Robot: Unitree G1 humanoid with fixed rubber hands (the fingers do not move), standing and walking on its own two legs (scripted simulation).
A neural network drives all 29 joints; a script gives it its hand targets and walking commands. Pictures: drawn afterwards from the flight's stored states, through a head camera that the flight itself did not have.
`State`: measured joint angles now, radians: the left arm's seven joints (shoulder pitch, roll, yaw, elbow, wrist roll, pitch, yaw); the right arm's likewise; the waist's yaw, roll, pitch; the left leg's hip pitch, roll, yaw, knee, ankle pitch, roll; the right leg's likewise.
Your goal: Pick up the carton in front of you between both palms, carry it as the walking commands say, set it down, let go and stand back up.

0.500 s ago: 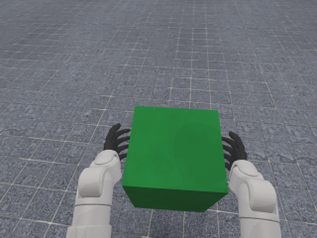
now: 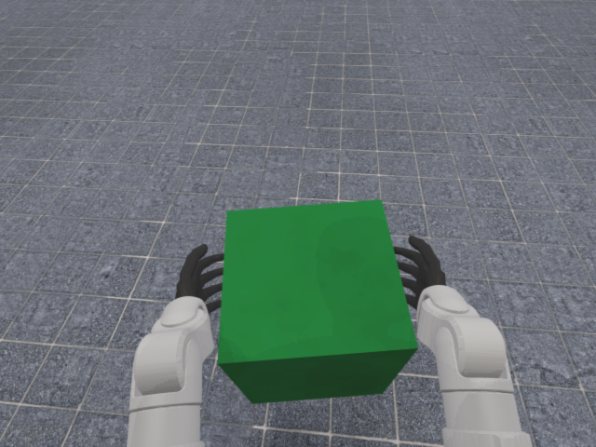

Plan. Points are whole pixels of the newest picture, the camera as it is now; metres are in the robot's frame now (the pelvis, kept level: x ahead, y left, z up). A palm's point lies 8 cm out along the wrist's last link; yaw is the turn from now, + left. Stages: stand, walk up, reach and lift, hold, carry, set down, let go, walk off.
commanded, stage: carry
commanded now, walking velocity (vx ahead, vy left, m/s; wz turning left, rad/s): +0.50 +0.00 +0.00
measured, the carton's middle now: (311, 310) +0.33 +0.00 -0.02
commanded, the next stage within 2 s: none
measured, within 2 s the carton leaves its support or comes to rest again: neither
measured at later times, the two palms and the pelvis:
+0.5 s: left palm (207, 157) +0.56 +0.17 +0.09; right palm (389, 163) +0.53 -0.13 +0.09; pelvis +0.32 +0.04 +0.01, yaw -4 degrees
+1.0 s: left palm (249, 72) +0.85 +0.12 +0.10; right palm (386, 70) +0.86 -0.18 +0.09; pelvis +0.62 -0.03 +0.02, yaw +0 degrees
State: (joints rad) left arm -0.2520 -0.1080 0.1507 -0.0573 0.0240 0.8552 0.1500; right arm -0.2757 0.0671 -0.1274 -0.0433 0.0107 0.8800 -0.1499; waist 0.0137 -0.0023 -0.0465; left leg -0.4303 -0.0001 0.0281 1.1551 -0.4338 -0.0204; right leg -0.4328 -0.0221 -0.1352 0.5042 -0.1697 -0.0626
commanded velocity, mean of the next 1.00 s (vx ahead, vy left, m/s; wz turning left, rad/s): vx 0.50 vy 0.00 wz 0.00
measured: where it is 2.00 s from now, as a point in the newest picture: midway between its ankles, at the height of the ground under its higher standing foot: (308, 253)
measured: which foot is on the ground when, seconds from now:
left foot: up 0.00-0.30, down 0.32-0.80, up 0.82-1.00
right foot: down 0.00-0.36, up 0.38-0.76, down 0.78-1.00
